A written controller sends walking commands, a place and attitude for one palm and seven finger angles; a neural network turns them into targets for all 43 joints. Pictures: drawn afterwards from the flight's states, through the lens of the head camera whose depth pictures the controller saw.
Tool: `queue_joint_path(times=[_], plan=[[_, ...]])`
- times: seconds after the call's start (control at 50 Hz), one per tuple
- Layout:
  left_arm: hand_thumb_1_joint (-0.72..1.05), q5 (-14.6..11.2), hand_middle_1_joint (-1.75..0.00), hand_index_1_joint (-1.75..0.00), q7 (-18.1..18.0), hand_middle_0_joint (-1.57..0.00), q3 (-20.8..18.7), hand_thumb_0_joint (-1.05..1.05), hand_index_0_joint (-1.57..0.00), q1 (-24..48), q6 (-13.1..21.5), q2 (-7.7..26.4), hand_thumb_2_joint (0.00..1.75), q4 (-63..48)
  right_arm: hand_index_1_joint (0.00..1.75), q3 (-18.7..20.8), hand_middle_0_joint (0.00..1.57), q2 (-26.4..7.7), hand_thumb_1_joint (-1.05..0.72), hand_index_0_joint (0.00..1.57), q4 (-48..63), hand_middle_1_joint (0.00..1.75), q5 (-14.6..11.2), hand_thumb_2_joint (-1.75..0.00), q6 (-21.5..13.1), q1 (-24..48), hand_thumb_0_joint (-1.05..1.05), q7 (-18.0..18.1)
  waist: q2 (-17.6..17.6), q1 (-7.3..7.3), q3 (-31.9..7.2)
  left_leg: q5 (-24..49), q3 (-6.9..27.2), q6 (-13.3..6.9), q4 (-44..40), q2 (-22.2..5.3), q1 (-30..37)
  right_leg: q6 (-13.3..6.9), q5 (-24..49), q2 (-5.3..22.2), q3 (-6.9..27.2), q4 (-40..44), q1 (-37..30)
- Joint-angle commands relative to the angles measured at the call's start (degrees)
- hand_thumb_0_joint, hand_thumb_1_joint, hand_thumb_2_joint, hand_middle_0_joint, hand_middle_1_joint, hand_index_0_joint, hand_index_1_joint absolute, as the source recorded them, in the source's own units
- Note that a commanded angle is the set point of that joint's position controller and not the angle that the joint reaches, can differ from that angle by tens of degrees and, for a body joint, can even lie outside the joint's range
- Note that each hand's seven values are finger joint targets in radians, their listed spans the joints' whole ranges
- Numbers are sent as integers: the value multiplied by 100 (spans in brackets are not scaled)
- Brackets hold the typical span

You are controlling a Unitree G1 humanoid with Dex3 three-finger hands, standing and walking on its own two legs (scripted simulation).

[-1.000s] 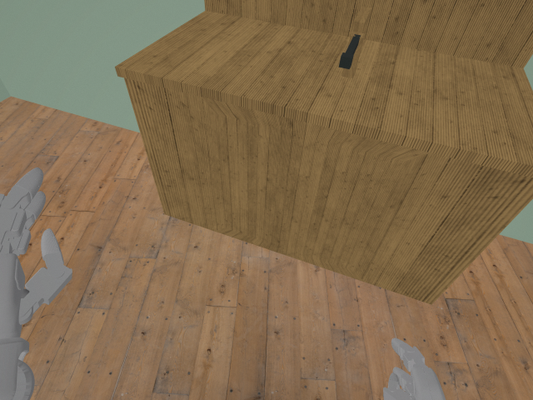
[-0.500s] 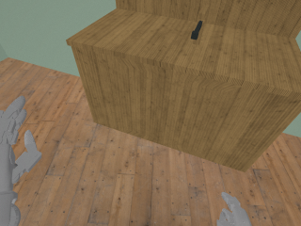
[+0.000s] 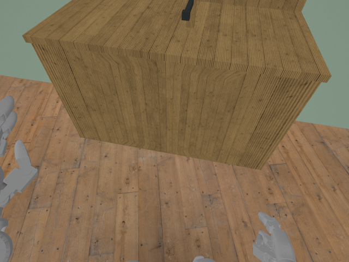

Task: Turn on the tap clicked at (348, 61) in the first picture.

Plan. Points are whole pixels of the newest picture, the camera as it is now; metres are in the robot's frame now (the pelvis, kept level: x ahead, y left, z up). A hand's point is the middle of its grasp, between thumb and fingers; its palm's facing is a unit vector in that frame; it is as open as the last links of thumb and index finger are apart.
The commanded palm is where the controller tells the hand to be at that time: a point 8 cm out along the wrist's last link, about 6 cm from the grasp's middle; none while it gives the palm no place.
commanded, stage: turn to face it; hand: left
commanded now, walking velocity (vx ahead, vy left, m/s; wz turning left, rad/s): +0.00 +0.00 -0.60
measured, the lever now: (185, 15) +0.89 +0.02 +0.15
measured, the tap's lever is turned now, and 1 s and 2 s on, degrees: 0 0 0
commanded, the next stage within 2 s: take the last steps up to it in 0.64 s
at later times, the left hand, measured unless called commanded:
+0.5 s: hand (83, 152) +0.25 +0.17 +0.19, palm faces +0.18 -0.89 -0.42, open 7.4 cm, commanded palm +0.21 +0.21 +0.20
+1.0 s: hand (123, 161) +0.24 +0.10 +0.19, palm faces +0.01 -0.91 -0.41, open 7.4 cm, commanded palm +0.21 +0.16 +0.20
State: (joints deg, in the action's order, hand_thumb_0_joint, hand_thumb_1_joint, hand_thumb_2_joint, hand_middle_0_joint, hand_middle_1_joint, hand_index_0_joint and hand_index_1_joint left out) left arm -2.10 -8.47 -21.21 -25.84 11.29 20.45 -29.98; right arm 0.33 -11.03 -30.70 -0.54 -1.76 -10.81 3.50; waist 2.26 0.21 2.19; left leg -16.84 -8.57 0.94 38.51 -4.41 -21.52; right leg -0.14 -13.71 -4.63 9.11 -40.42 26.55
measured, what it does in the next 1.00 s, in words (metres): steps on the spot, turning right: right foot, then left foot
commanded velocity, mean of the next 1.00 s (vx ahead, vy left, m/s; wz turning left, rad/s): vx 0.08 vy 0.04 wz -0.30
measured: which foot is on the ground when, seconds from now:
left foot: down 0.00-0.62, up 0.64-0.90, down 0.92-1.00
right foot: down 0.00-0.36, up 0.38-0.58, down 0.60-0.94, up 0.96-1.00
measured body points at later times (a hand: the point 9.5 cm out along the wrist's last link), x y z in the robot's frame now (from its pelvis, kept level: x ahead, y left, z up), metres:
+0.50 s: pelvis -0.03 -0.01 +0.01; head -0.01 -0.02 +0.46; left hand +0.23 +0.21 +0.21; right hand +0.08 -0.27 -0.07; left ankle +0.00 +0.14 -0.72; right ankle -0.01 -0.11 -0.66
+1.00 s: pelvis -0.06 -0.03 +0.02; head -0.07 -0.01 +0.47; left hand +0.23 +0.15 +0.21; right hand -0.07 -0.32 -0.07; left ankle +0.00 +0.07 -0.72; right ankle -0.06 -0.12 -0.69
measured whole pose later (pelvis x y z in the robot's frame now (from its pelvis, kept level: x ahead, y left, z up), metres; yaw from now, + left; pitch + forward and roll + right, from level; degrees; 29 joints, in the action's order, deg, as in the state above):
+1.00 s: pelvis -0.06 -0.03 +0.02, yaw -26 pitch -1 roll +0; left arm -0.2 -9.2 -21.5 -28.6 13.6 21.6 -25.9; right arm 1.7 -14.3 -36.2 0.5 -2.5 -16.9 4.7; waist 0.7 -2.5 -1.8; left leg -15.9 -4.8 -2.4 31.1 -1.6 -14.7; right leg -1.3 -22.2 -2.4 -2.3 -42.0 22.9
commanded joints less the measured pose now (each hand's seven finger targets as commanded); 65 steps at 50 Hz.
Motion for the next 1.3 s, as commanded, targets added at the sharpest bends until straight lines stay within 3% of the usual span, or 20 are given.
queue_joint_path(times=[0.0,0.06,0.1,0.12,0.16,0.28,0.36,0.44,0.52,0.56,0.6,0.62,0.68,0.86,0.94,1.1,1.12,1.16,1.18,1.28], plan=[[90,-80,-30,-30,-46,-20,-769,0,-20,98,329,922,90,-1157,30,205,20,-641,-90,20,905,30,-42,-90,-303,420,0,23,-1370,165,-885,463,1001,-547,-1205,-1503,554,117,-736,312,-413,-672,-59],[90,-35,-30,-30,-11,-20,-568,0,-20,487,319,793,90,-1053,30,224,20,-716,-90,20,932,30,-59,-90,-354,293,0,-96,-685,189,-627,119,301,-225,-252,-1095,-44,-26,-217,487,-234,119,-660],[90,-14,-30,-30,-58,-20,-566,0,-20,792,228,998,90,-956,30,280,20,-663,-90,20,1022,30,-42,-90,-334,315,0,-84,1450,137,-472,-1790,101,259,1691,302,-454,-662,414,1625,2485,1899,-47],[90,-19,-30,-30,-94,-20,-673,0,-20,611,155,1115,90,-809,30,276,20,-612,-90,20,906,30,24,-90,-287,376,0,-107,1457,230,-373,-1908,643,269,2559,367,-680,-926,-165,1918,3424,2606,-54],[90,-17,-30,-30,-115,-20,-632,0,-20,529,230,1096,90,-1186,30,161,20,-570,-90,20,755,30,97,-90,-134,322,0,-223,810,100,-882,-1232,1170,319,2712,231,-929,-1146,-170,1755,2776,2160,-1006],[90,-39,-30,-30,-11,-20,-763,0,-20,68,429,1040,90,-1229,30,107,20,-553,-90,20,740,30,101,-90,79,467,0,-281,472,90,-1365,-694,529,74,-1152,399,1020,-564,72,1002,1621,1761,-650],[90,79,-30,-30,77,-20,-927,0,-20,282,452,1132,90,-1185,30,269,20,-643,-90,20,914,30,19,-90,-18,514,0,-171,-1779,142,-1031,-3,2118,-1066,-2444,-2213,1225,259,-1320,121,-461,-2475,863],[90,58,-30,-30,108,-20,-159,0,-20,290,357,526,90,-836,30,276,20,-770,-90,20,774,30,-66,-90,-164,247,0,-237,-1283,34,-226,1926,603,-772,-1686,-1736,1005,316,-1205,590,-1055,-1779,790],[90,117,-30,-30,44,-20,-308,0,-20,691,329,859,90,-933,30,247,20,-854,-90,20,767,30,-19,-90,-391,94,0,-225,-1516,-33,-533,2972,147,-331,-738,-1401,1219,268,-473,228,-1774,473,-720],[90,155,-30,-30,41,-20,-481,0,-20,812,361,1039,90,-1003,30,251,20,-812,-90,20,801,30,-45,-90,-460,129,0,-245,-967,17,-824,2416,-64,-116,444,-1037,707,108,1029,446,-1536,1424,-1831],[90,133,-30,-30,-85,-20,-1019,0,-20,374,438,1508,90,-971,30,163,20,-599,-90,20,939,30,-1,-90,-444,439,0,-230,761,110,-1074,-1840,234,220,2507,-4,-1158,-983,4891,2316,1244,1479,-2579],[90,18,-30,-30,-106,-20,-1034,0,-20,87,379,1505,90,-1062,30,279,20,-675,-90,20,853,30,-29,-90,-373,320,0,-214,917,95,-1451,-1865,918,224,2949,-77,-1031,-1006,3732,2460,1657,1644,-2362],[90,-56,-30,-30,-114,-20,-1237,0,-20,-696,474,1427,90,-1457,30,93,20,-488,-90,20,721,30,25,-90,-110,422,0,-231,-30,-25,-1474,-1062,1006,240,2709,-106,-921,-1005,1625,1974,812,1700,-1950],[90,112,-30,-30,-202,-20,-718,0,-20,-318,430,1136,90,-744,30,183,20,-735,-90,20,450,30,93,-90,-292,190,0,64,149,-131,-963,-715,320,-228,-1073,332,1200,-628,-2597,1520,512,2507,-436],[90,259,-30,-30,-143,-20,-582,0,-20,348,548,1054,90,-667,30,198,20,-835,-90,20,375,30,112,-90,-431,276,0,131,-2037,-166,-172,-2961,3083,-1313,-3093,-1588,302,50,-1361,299,-1207,-1099,53],[90,329,-30,-30,-80,-20,-189,0,-20,723,448,846,90,-738,30,218,20,-807,-90,20,200,30,132,-90,-616,221,0,79,-1280,-58,-212,-1278,1406,-745,-1829,-704,-263,29,-1012,564,-1833,1369,-1852],[90,356,-30,-30,-85,-20,-257,0,-20,736,444,907,90,-589,30,228,20,-784,-90,20,179,30,134,-90,-593,205,0,73,-866,-60,-311,-1136,1128,-598,-1192,-532,-714,-154,-964,882,-1350,1696,-2393],[90,257,-30,-30,-139,-20,-638,0,-20,911,514,1366,90,-482,30,238,20,-652,-90,20,239,30,98,-90,-557,301,0,43,1231,3,-354,-1207,329,-159,1595,310,-2145,-1173,-1147,2930,1911,2771,-2935],[90,246,-30,-30,-143,-20,-594,0,-20,1058,513,1278,90,-438,30,358,20,-851,-90,20,177,30,95,-90,-567,327,0,-20,1042,-26,-513,-1061,903,-73,2376,118,-2188,-1319,-1497,3145,2187,2865,-2739],[90,204,-30,-30,-72,-20,-551,0,-20,480,703,1071,90,-549,30,162,20,-580,-90,20,110,30,79,-90,-369,419,0,-18,355,-77,-289,-316,793,-34,1477,-339,-1353,-946,430,2463,-141,2406,-1895]])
